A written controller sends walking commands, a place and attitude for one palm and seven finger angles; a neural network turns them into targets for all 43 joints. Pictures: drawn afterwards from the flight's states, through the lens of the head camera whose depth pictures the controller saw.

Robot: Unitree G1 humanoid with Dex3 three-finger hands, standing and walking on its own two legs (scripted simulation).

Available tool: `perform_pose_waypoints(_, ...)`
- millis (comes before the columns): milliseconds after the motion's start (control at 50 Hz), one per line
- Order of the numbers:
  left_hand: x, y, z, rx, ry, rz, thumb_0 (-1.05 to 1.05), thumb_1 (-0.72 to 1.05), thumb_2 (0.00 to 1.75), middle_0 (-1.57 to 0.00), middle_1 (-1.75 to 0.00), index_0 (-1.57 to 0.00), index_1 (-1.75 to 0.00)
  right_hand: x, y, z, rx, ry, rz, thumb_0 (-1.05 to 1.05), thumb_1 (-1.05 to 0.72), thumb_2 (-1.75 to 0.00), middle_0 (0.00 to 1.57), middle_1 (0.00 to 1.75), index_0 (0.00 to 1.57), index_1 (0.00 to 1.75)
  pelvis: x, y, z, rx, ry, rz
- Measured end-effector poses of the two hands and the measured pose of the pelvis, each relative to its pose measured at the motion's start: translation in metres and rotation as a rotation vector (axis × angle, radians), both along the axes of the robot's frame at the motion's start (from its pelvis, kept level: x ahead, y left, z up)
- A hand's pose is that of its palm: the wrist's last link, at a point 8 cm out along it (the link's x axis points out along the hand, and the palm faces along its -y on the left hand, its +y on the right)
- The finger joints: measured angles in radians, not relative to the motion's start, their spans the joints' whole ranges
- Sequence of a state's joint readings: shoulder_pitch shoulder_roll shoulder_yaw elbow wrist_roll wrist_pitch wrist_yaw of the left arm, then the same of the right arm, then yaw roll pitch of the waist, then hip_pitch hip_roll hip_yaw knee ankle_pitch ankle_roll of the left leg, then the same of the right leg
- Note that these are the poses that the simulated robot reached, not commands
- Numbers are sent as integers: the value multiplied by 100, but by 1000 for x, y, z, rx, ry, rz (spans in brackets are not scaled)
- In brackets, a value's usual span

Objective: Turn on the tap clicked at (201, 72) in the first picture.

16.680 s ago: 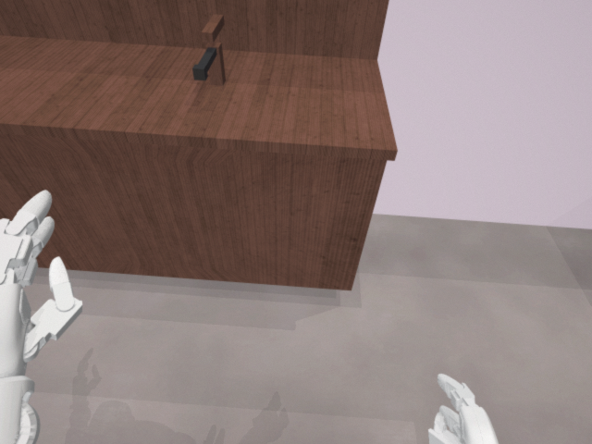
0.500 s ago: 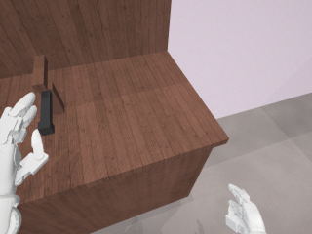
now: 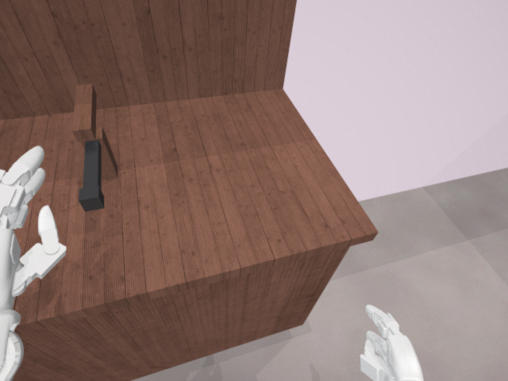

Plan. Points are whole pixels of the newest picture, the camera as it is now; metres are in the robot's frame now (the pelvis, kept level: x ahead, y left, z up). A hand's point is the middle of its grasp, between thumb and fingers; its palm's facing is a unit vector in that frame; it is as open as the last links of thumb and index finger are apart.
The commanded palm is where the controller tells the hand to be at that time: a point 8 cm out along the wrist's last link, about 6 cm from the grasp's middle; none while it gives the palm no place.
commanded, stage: look again from close up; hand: left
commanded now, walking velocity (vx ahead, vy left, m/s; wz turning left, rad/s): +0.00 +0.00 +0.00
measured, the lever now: (91, 198) +0.35 +0.29 +0.08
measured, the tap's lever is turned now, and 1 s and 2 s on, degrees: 0 0 0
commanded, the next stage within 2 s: turn the palm inward beside the body in 0.12 s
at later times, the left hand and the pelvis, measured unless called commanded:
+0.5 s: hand (81, 261) +0.21 +0.22 +0.15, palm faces +0.31 -0.87 -0.37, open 7.4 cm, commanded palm +0.16 +0.27 +0.17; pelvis -0.01 -0.02 -0.01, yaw +1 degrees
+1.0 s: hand (106, 261) +0.21 +0.19 +0.16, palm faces +0.43 -0.86 -0.29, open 7.4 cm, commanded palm +0.15 +0.24 +0.16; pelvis -0.01 -0.08 -0.03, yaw +0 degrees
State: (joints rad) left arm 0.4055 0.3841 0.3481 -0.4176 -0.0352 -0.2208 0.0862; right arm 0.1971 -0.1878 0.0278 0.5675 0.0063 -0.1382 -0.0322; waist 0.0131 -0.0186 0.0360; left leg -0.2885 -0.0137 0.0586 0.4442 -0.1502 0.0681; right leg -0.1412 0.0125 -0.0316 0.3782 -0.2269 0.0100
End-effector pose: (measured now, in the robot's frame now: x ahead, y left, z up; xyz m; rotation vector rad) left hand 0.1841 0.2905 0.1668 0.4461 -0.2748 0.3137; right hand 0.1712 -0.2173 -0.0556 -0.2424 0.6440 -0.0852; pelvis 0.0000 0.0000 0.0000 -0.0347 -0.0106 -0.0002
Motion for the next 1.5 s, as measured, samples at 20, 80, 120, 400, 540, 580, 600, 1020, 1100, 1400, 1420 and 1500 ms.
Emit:
perform_pose_waypoints(20,0,2,2,5,-4,4,1,89,89,-21,-31,-22,-30,1,0,0,-2,3,2,1,-90,-90,20,30,20,30,1,0,0,0,1,0)
perform_pose_waypoints(80,-1,5,7,12,-22,13,1,89,89,-21,-31,-22,-30,4,1,-1,-10,13,10,1,-90,-90,20,30,20,30,3,2,0,2,2,1)
perform_pose_waypoints(120,-1,5,9,8,-32,15,1,89,89,-21,-31,-21,-30,6,1,-1,-13,19,15,1,-90,-90,20,30,20,30,5,3,0,3,3,1)
perform_pose_waypoints(400,21,10,31,-78,-48,36,1,89,90,-21,-31,-21,-30,17,3,-17,22,32,100,1,-90,-90,20,30,20,30,0,-5,-8,36,-6,14)
perform_pose_waypoints(540,-23,-28,-12,-55,163,47,1,89,89,-21,-31,-21,-30,21,-14,-18,38,-19,100,1,-90,-90,20,30,20,30,-12,-24,-14,35,-17,23)
perform_pose_waypoints(580,-39,-26,-11,-50,108,101,1,89,89,-21,-31,-22,-30,20,-20,-20,22,-12,110,1,-90,-90,20,30,20,30,-17,-33,-17,33,-18,34)
perform_pose_waypoints(600,-45,-23,-8,-50,62,134,2,89,89,-22,-31,-22,-30,19,-23,-22,14,-6,118,1,-90,-90,20,30,20,30,-19,-39,-18,31,-19,42)
perform_pose_waypoints(1020,-19,-60,4,-125,11,106,1,89,89,-21,-31,-22,-30,2,-92,-50,40,1,-41,1,-90,-90,20,30,20,30,-2,-83,-29,40,7,5)
perform_pose_waypoints(1100,-25,-48,-3,-156,63,158,1,89,89,-21,-31,-22,-30,4,-103,-50,7,13,-63,1,-90,-90,20,30,20,30,10,-79,-28,41,7,7)
perform_pose_waypoints(1400,-38,-55,-13,-226,38,112,1,89,90,-21,-31,-21,-30,34,-55,-26,26,-133,18,1,-90,-90,20,30,20,30,6,-54,-24,32,14,25)
perform_pose_waypoints(1420,-40,-53,-13,-236,41,121,1,89,90,-21,-31,-21,-30,34,-50,-25,34,-139,25,1,-90,-90,20,30,20,30,5,-52,-24,30,11,26)
perform_pose_waypoints(1500,-49,-46,-18,-273,74,162,1,89,90,-21,-31,-21,-30,35,-30,-22,59,-150,52,1,-90,-90,20,30,20,30,-1,-47,-23,25,-3,30)
